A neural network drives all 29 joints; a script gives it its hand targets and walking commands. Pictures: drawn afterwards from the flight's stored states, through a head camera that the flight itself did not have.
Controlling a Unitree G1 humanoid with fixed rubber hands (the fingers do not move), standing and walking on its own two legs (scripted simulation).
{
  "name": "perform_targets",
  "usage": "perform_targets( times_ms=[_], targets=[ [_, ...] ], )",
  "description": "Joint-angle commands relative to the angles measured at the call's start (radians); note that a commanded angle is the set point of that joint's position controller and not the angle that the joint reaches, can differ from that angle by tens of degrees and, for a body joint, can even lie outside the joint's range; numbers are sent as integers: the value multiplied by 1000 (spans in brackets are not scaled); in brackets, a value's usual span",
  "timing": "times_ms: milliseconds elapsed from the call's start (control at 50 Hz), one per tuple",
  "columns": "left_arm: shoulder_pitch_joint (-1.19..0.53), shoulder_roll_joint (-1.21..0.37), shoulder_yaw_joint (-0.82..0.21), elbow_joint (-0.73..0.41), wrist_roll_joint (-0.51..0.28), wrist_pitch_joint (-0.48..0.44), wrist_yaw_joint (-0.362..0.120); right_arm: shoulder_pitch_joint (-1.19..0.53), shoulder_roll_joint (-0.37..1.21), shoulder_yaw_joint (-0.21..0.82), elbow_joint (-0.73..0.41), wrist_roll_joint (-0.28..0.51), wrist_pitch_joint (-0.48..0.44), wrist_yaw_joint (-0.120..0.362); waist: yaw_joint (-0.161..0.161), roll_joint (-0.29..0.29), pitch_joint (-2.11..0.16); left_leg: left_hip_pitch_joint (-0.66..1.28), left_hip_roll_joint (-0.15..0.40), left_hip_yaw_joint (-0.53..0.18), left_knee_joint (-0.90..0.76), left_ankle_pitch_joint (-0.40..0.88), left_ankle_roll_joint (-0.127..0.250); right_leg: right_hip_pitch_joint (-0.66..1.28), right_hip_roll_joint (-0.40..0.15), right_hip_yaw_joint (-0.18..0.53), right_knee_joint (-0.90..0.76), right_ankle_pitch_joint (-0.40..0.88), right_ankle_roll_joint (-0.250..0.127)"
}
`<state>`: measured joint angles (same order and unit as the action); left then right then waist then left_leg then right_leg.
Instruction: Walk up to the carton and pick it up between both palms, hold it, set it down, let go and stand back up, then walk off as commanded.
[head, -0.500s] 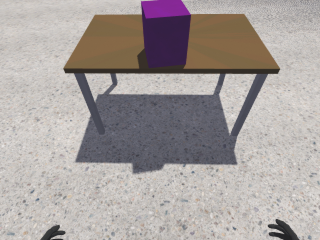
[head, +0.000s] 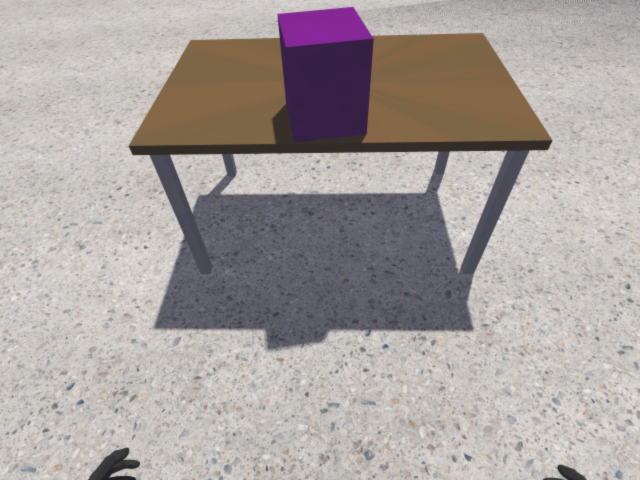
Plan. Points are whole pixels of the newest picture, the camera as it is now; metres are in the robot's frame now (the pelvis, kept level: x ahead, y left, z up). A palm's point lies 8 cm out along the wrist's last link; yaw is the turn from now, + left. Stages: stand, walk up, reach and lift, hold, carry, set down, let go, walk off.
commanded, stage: stand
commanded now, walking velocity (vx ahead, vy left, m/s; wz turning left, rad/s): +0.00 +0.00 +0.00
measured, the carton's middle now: (323, 75) +1.06 -0.02 -0.01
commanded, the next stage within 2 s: none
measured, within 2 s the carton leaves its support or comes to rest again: neither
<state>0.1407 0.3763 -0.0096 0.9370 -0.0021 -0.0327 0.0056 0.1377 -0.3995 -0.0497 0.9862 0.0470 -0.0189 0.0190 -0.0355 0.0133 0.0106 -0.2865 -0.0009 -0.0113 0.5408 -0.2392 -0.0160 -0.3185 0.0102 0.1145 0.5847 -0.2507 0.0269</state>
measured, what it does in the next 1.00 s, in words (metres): stands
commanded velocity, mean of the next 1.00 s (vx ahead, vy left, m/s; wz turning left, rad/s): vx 0.00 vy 0.00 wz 0.00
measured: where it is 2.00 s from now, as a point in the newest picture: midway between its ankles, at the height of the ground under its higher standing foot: outside the picture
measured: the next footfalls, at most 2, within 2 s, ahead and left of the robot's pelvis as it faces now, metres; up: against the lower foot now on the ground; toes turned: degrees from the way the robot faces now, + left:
none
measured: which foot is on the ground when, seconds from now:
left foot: down 0.00-1.00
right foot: down 0.00-1.00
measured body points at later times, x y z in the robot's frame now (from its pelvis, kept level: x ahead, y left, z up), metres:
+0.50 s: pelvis +0.00 +0.00 +0.01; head +0.00 -0.01 +0.46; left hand +0.12 +0.30 -0.10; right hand +0.09 -0.32 -0.12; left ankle +0.03 +0.14 -0.73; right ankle +0.04 -0.13 -0.73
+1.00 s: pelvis +0.01 +0.00 +0.01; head +0.01 -0.01 +0.46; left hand +0.13 +0.30 -0.10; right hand +0.09 -0.32 -0.12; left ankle +0.03 +0.14 -0.73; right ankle +0.04 -0.13 -0.73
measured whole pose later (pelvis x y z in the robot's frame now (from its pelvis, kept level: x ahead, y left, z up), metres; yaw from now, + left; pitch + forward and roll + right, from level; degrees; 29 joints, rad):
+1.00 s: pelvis +0.01 +0.00 +0.01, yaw +0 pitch +0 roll +1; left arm 0.12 0.37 -0.02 1.01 0.00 -0.03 0.00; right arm 0.12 -0.40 -0.05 1.07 0.05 -0.02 0.02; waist -0.04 0.01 -0.01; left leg -0.25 0.00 -0.01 0.44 -0.19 -0.02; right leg -0.29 0.01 0.11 0.49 -0.21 0.03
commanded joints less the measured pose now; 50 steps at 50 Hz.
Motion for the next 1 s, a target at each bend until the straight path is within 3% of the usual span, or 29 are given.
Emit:
perform_targets(
  times_ms=[0,40,100,120,160,180,260,280,340,380,400,440,460,540,560,600,620,700,780,860,880,940,960,980],
  targets=[
    [-74,205,38,-9,17,-19,-4,-76,-174,-19,6,-73,-24,-1,23,-106,-62,134,104,-100,-171,-49,56,7,-98,101,-240,-77,-66],
    [-62,207,39,1,16,-22,-4,-67,-175,-17,16,-72,-23,-2,28,-127,-93,161,99,-94,-172,-24,50,27,-106,112,-255,-87,-65],
    [-79,215,37,8,14,-23,-3,-68,-169,-13,31,-71,-26,-2,21,-89,-107,199,100,-81,-158,48,50,32,-115,123,-249,14,-71],
    [-81,206,34,4,11,-21,-3,-73,-164,-11,29,-66,-30,-4,21,-103,-105,177,106,-94,-174,39,50,34,-107,106,-242,41,-66],
    [-59,216,33,21,20,-20,-1,-81,-176,-12,35,-72,-25,-1,19,-68,-84,163,106,-99,-177,24,51,37,-108,104,-247,31,-69],
    [-54,225,36,25,15,-21,-1,-60,-167,-9,46,-62,-25,-4,24,-112,-93,174,103,-96,-171,45,51,41,-111,107,-249,26,-70],
    [-87,206,33,29,11,-20,2,-67,-155,-10,41,-69,-22,-2,13,-121,-90,176,102,-85,-181,57,48,30,-112,104,-249,35,-63],
    [-83,193,30,31,15,-20,2,-79,-164,-10,55,-73,-23,-2,23,-78,-122,179,110,-88,-179,28,50,47,-112,111,-269,-8,-63],
    [-84,198,28,32,12,-18,0,-61,-163,-5,56,-72,-25,-4,21,-126,-94,173,105,-91,-195,46,49,47,-103,93,-255,10,-63],
    [-80,216,32,51,16,-16,1,-68,-172,-8,66,-74,-21,-1,20,-83,-89,176,108,-87,-192,36,50,43,-108,92,-262,-3,-64],
    [-85,226,38,49,16,-12,0,-72,-159,-6,60,-69,-22,-3,20,-118,-65,158,112,-103,-195,41,47,33,-97,85,-267,9,-62],
    [-81,210,36,44,16,-12,1,-73,-176,-13,57,-76,-23,-4,26,-78,-84,161,110,-87,-199,53,46,50,-101,87,-239,28,-62],
    [-75,208,34,51,10,-13,0,-55,-174,-14,69,-69,-22,-3,18,-100,-88,173,111,-94,-204,32,45,47,-103,81,-252,6,-57],
    [-68,203,34,58,12,-12,-2,-81,-171,-12,61,-76,-24,-4,29,-77,-80,146,119,-112,-212,3,54,53,-104,95,-254,5,-66],
    [-90,219,37,56,16,-11,-1,-79,-159,-9,63,-78,-22,-2,29,-98,-54,140,111,-93,-210,1,51,43,-105,94,-265,-37,-63],
    [-83,207,34,50,17,-12,-4,-74,-170,-11,71,-68,-23,-4,34,-127,-89,159,116,-104,-199,15,53,45,-105,95,-256,18,-67],
    [-85,190,29,44,20,-17,-2,-62,-180,-14,71,-70,-25,-5,20,-100,-99,172,112,-99,-201,20,47,61,-104,93,-258,43,-61],
    [-98,216,37,53,14,-12,3,-58,-175,-14,72,-73,-16,-1,14,-105,-88,174,106,-84,-199,46,49,45,-108,85,-260,31,-63],
    [-87,216,33,57,12,-14,1,-52,-186,-15,79,-71,-18,-1,19,-129,-98,179,113,-85,-189,91,46,60,-111,81,-253,83,-59],
    [-80,198,30,53,15,-14,5,-55,-177,-14,81,-73,-17,-1,25,-104,-81,163,109,-90,-199,52,48,52,-110,88,-245,30,-61],
    [-83,199,34,55,13,-15,4,-76,-164,-12,69,-75,-20,-1,31,-124,-84,163,112,-95,-203,63,49,62,-105,87,-250,46,-62],
    [-85,199,30,47,14,-15,2,-62,-163,-10,77,-71,-20,-3,32,-114,-88,159,114,-86,-197,51,50,66,-110,85,-249,68,-55],
    [-99,206,36,59,15,-12,0,-74,-168,-7,71,-69,-20,-5,18,-111,-99,182,117,-88,-194,78,51,61,-108,92,-258,74,-59],
    [-81,201,32,62,16,-12,4,-56,-175,-14,78,-73,-18,-4,22,-135,-107,176,114,-92,-200,67,48,67,-105,81,-253,74,-56]
  ],
)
